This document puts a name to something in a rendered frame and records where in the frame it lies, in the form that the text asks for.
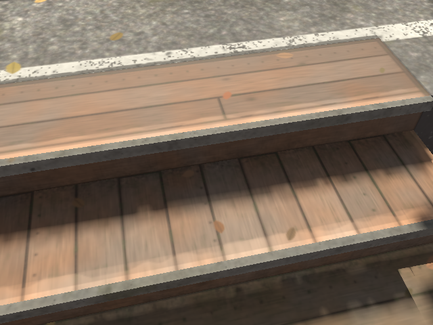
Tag stairs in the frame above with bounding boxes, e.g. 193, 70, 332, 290
0, 112, 433, 325

